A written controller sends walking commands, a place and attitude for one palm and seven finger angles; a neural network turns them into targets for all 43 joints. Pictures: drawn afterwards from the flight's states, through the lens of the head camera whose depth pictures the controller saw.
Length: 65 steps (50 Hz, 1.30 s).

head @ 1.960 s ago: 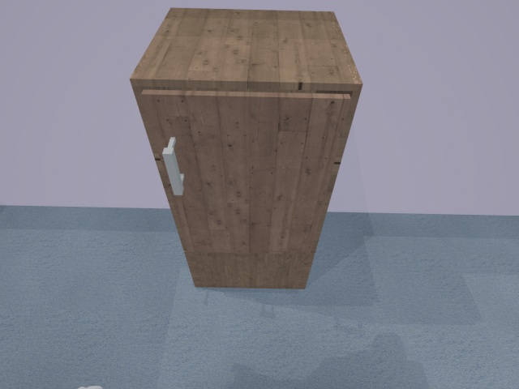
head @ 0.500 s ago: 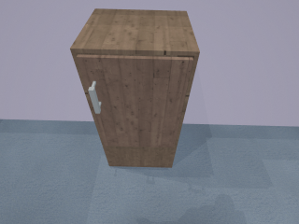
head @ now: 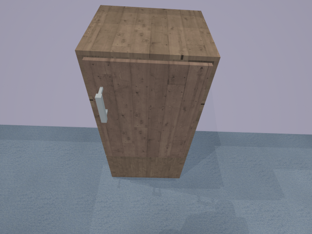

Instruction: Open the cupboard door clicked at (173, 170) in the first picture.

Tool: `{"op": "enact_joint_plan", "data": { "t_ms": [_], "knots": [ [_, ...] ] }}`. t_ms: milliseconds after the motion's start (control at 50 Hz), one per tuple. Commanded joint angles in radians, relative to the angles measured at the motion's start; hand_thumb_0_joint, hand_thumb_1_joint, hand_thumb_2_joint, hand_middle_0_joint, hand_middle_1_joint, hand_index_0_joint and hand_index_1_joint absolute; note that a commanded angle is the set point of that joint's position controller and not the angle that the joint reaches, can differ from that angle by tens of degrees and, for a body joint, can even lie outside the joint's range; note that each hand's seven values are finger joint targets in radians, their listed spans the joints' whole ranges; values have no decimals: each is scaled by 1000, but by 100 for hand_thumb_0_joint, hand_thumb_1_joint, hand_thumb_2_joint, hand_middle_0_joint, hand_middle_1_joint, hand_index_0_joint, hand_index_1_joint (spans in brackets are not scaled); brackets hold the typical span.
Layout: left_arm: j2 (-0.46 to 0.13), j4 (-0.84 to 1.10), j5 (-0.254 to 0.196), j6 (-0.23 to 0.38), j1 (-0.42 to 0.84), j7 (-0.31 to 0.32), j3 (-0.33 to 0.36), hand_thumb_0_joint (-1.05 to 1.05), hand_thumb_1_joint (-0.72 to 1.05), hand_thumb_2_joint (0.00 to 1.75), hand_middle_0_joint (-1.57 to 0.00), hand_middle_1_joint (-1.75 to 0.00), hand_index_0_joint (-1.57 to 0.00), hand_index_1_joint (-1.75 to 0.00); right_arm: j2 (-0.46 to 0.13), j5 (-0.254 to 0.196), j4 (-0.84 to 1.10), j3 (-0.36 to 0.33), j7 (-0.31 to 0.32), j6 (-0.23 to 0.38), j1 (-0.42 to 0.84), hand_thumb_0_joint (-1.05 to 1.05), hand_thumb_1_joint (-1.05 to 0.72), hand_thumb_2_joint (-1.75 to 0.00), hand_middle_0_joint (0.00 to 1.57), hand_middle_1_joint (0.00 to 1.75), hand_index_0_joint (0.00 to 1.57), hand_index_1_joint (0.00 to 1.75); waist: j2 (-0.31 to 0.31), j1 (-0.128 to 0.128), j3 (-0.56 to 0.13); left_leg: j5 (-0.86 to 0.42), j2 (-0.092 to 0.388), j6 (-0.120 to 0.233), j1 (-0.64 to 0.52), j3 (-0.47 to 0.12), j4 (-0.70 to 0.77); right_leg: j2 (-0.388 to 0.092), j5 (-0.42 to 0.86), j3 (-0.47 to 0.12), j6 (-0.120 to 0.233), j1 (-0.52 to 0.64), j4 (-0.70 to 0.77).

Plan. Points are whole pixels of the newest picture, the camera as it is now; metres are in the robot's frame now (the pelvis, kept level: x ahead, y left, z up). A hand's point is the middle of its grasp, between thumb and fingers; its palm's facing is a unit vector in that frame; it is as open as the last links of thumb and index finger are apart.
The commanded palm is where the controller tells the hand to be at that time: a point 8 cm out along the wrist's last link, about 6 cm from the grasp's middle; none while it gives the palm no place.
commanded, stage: come to a stop and stand still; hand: left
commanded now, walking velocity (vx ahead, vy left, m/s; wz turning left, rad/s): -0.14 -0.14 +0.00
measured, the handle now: (102, 105) +0.54 +0.24 -0.03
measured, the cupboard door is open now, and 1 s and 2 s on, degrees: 0 0 0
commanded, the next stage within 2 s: look again from close up in 0.88 s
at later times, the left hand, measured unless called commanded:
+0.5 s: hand out of the picture +0.04 +0.16 -0.17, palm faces +0.02 -0.97 -0.22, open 7.3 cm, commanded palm none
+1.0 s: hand out of the picture -0.09 +0.14 -0.17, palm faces +0.07 -0.98 -0.18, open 7.4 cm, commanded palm none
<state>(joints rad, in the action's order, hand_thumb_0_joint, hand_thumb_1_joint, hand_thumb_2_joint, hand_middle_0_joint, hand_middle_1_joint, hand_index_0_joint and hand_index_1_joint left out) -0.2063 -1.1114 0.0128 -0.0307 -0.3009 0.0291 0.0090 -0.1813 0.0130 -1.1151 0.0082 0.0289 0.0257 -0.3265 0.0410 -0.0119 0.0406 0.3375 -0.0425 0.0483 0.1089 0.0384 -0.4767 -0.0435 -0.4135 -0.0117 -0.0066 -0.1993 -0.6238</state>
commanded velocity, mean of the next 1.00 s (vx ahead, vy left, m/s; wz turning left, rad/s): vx -0.02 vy -0.02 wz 0.00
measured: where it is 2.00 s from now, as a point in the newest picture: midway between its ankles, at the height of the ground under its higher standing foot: outside the picture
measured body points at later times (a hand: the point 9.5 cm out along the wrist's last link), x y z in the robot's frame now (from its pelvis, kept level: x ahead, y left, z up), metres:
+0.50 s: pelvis -0.02 -0.02 +0.00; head -0.03 -0.02 +0.45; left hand +0.04 +0.21 -0.15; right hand +0.02 -0.25 -0.15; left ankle -0.05 +0.09 -0.74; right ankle +0.00 -0.12 -0.73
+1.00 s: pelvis -0.06 -0.03 +0.00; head -0.06 -0.03 +0.45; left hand -0.09 +0.19 -0.16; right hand -0.10 -0.24 -0.16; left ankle -0.05 +0.09 -0.74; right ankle +0.00 -0.12 -0.74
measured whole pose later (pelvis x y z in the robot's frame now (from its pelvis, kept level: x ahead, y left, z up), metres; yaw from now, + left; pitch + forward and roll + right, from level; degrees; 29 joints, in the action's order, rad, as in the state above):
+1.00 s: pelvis -0.06 -0.03 +0.00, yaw +2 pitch -2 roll +0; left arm -0.14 -1.09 0.01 0.00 -0.37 0.03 -0.01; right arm -0.14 0.01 -1.10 0.00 0.02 0.00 -0.40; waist 0.01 0.00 0.00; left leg 0.25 -0.01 0.01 0.21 0.01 -0.48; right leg 0.00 -0.17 0.05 0.03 -0.27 -0.48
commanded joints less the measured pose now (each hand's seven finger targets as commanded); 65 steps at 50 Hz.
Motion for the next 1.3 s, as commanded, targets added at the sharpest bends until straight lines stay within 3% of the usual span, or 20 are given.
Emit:
{"op": "enact_joint_plan", "data": {
  "t_ms": [0,40,80,120,220,280,300,320,340,360,400,440,500,600,640,720,760,980,1060,1280],
  "knots": [
    [-103,60,-9,29,28,13,26,0,90,90,-20,-30,-20,-30,-188,-6,11,-35,38,17,-45,0,-90,-90,20,30,20,30,-149,3,12,-1073,261,73,-119,-184,99,-19,60,11,3,-74,53],
    [-107,47,-11,31,4,10,30,0,90,90,-20,-30,-20,-30,-171,-12,15,-41,42,18,-22,0,-90,-90,20,30,20,30,-123,-7,-8,-966,238,37,-89,-163,88,-26,216,6,10,8,163],
    [-92,37,-9,33,-21,12,29,0,90,90,-20,-30,-20,-30,-120,-14,11,-42,41,15,-31,0,-90,-90,20,30,20,30,-100,0,-27,-775,193,-4,-17,-128,87,-58,502,-12,25,101,183],
    [-62,37,-9,27,-15,17,25,0,90,90,-20,-30,-20,-30,-84,-12,3,-44,41,3,-44,0,-90,-90,20,30,20,30,-31,10,-12,-701,181,-16,2,-118,94,-59,599,-12,26,103,150],
    [-58,63,-4,23,0,21,30,0,90,90,-20,-30,-20,-30,-64,-8,-2,-48,38,-1,-53,0,-90,-90,20,30,20,30,-69,14,-41,-651,180,-17,-3,-99,98,-58,579,-24,24,87,143],
    [-61,70,-1,27,14,19,31,0,90,90,-20,-30,-20,-30,-62,-6,2,-48,33,0,-36,0,-90,-90,20,30,20,30,-54,13,-54,-536,173,-18,14,-96,102,-59,550,-38,27,93,162],
    [-77,53,4,43,-53,55,26,0,90,90,-20,-30,-20,-30,-115,-21,87,-53,18,4,33,0,-90,-90,20,30,20,30,-19,-6,-93,-673,195,-41,31,-51,-90,-96,807,-32,19,63,130],
    [-120,73,9,65,-58,48,36,0,90,90,-20,-30,-20,-30,-91,-13,140,-45,10,6,45,0,-90,-90,20,30,20,30,-16,-2,-102,-564,126,-57,104,-18,-147,-131,1021,-36,42,140,108],
    [-105,91,3,66,-40,43,35,0,90,90,-20,-30,-20,-30,-46,-9,129,-46,8,10,-30,0,-90,-90,20,30,20,30,18,33,-196,-335,103,-54,112,-35,-76,-160,1049,-78,80,185,43],
    [-91,110,-1,58,-8,36,25,0,90,90,-20,-30,-20,-30,-47,-9,129,-49,11,5,-35,0,-90,-90,20,30,20,30,47,36,-211,-298,104,-44,94,-40,-40,-158,986,-59,80,169,41],
    [-72,129,0,49,20,26,16,0,90,90,-20,-30,-20,-30,-61,-5,134,-51,13,-5,-18,0,-90,-90,20,30,20,30,-19,36,-101,-283,130,-29,80,-70,7,-105,641,-60,66,39,97],
    [-72,138,2,44,40,20,14,0,90,90,-20,-30,-20,-30,-84,3,143,-48,13,-6,-3,0,-90,-90,20,30,20,30,-61,29,-10,-311,151,-13,120,-97,37,-63,440,-42,60,-7,123],
    [-91,143,3,41,42,10,13,0,90,90,-20,-30,-20,-30,-107,4,169,-43,1,-9,49,0,-90,-90,20,30,20,30,-63,19,84,-35,133,-8,203,-121,108,-47,130,-82,57,-57,225],
    [-99,148,4,43,21,1,14,0,90,90,-20,-30,-20,-30,-114,11,159,-39,-8,-15,1,0,-90,-90,20,30,20,30,-2,34,81,67,101,-7,190,-103,107,-54,-60,-118,57,-111,306],
    [-94,149,4,41,12,0,15,0,90,90,-20,-30,-20,-30,-112,12,152,-36,-9,-14,-17,0,-90,-90,20,30,20,30,-29,34,68,96,106,-5,199,-113,123,-49,-63,-103,49,-106,301],
    [-85,135,5,41,-21,-1,16,0,90,90,-20,-30,-20,-30,-101,11,136,-32,-9,-16,-44,0,-90,-90,20,30,20,30,-27,31,77,127,105,-5,234,-115,133,-50,-87,-99,46,-105,313],
    [-76,127,4,44,-38,-1,16,0,90,90,-20,-30,-20,-30,-94,10,124,-30,-8,-13,-60,0,-90,-90,20,30,20,30,-16,26,52,114,104,-4,243,-117,129,-51,-66,-102,45,-77,308],
    [-24,59,-3,54,-98,4,6,0,90,90,-20,-30,-20,-30,-36,2,43,-13,-1,-4,-125,0,-90,-90,20,30,20,30,-11,16,63,26,105,-12,248,-109,126,-60,23,-93,50,-39,297],
    [-9,44,-4,58,-108,7,2,0,90,90,-20,-30,-20,-30,-21,-1,25,-10,3,3,-130,0,-90,-90,20,30,20,30,-43,13,52,-19,114,-15,231,-110,130,-59,103,-76,52,-18,277],
    [16,37,0,57,-109,10,3,0,90,90,-20,-30,-20,-30,-1,-1,18,-14,7,3,-119,0,-90,-90,20,30,20,30,-39,12,76,-13,118,-17,233,-108,137,-52,138,-71,50,-25,270]
  ]
}}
